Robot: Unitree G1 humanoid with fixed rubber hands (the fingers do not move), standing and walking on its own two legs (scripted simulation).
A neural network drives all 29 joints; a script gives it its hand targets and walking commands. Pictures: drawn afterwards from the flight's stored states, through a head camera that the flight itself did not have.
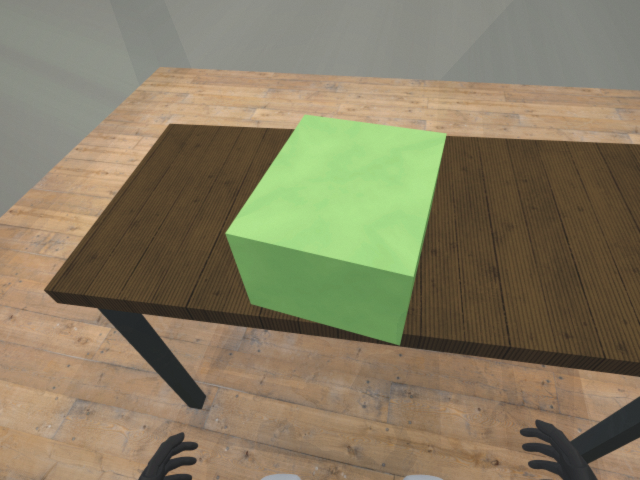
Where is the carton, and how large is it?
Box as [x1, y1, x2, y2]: [225, 115, 446, 344]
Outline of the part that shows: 304,115 225,233 250,302 270,309 399,344 429,215 446,133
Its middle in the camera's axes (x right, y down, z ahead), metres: +0.04 -0.03 +0.63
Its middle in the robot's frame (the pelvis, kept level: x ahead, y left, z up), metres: +0.48 +0.00 +0.02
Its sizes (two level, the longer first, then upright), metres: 0.293 0.243 0.171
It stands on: a table, 0.68 m high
